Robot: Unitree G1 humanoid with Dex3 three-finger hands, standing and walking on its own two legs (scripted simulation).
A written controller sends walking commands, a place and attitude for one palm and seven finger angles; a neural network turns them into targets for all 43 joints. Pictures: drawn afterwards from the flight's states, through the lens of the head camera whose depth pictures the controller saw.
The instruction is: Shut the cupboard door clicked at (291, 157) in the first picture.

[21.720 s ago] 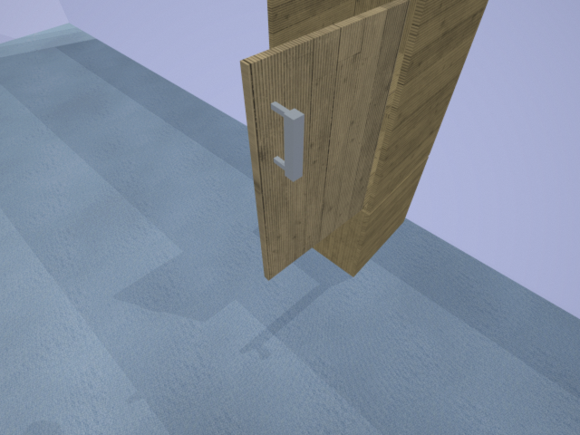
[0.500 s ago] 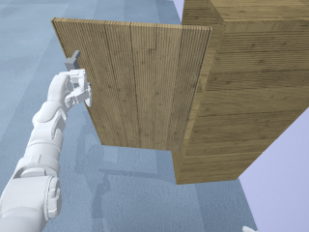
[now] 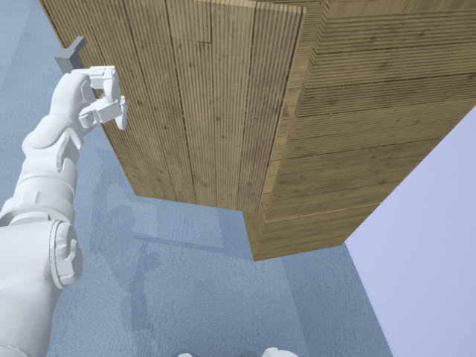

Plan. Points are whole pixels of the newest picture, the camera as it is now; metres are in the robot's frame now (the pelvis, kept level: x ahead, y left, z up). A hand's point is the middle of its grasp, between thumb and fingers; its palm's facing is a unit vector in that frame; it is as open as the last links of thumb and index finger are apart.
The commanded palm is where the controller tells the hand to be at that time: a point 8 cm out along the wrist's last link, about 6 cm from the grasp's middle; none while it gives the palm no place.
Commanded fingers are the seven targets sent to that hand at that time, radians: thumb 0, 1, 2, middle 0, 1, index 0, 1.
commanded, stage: push the door shut along its arc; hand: left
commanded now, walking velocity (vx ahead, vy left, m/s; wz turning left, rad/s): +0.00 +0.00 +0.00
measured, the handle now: (87, 80) +0.56 +0.22 +0.13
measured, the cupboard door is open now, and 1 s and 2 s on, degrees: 71 56 51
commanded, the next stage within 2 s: pull the fist back off the door in 0.92 s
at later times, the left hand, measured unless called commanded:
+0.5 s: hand (144, 81) +0.54 +0.12 +0.14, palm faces -0.34 -0.94 +0.02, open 3.1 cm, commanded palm +0.55 +0.16 +0.14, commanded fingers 0.00 0.90 0.90 -1.30 -1.50 -1.30 -1.50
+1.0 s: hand (159, 68) +0.57 +0.09 +0.14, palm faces -0.38 -0.92 +0.01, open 3.3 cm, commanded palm +0.61 +0.11 +0.14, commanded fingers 0.00 0.90 0.90 -1.30 -1.50 -1.30 -1.50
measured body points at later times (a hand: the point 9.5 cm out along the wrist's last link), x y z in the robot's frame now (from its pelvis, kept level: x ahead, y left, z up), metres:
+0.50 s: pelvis +0.00 +0.01 -0.01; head +0.12 +0.02 +0.42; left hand +0.56 +0.17 +0.15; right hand -0.04 -0.27 -0.11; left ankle +0.00 +0.09 -0.71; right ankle -0.01 -0.11 -0.71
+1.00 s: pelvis +0.00 +0.00 -0.02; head +0.15 +0.01 +0.40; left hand +0.59 +0.14 +0.15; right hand -0.07 -0.28 -0.12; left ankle +0.00 +0.09 -0.71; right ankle -0.01 -0.11 -0.71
